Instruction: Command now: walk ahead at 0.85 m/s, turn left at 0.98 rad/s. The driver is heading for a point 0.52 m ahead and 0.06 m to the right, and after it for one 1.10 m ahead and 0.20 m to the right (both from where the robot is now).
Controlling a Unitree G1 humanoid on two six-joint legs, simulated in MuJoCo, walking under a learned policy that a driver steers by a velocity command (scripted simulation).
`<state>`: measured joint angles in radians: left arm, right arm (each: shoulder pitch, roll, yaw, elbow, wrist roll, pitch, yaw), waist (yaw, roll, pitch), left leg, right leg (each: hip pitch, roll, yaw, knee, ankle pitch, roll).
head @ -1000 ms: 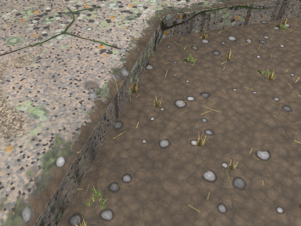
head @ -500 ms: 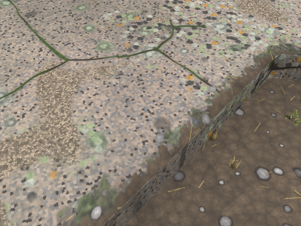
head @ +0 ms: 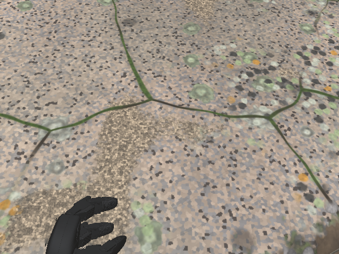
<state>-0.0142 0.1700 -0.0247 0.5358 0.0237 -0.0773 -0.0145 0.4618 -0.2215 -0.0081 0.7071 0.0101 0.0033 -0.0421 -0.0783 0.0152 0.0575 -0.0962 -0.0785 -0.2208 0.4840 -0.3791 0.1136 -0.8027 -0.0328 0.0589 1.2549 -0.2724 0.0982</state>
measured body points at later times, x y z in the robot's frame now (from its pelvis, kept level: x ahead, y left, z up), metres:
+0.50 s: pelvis +0.31 -0.02 +0.13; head +0.34 +0.02 +0.58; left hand +0.38 +0.29 +0.01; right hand +0.51 -0.21 +0.04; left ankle +0.32 +0.05 -0.55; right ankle +0.26 -0.21 -0.37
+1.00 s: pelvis +0.51 -0.01 +0.19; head +0.53 -0.02 +0.64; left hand +0.58 +0.26 +0.08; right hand +0.70 -0.27 +0.11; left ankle +0.50 +0.14 -0.48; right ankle +0.57 -0.07 -0.55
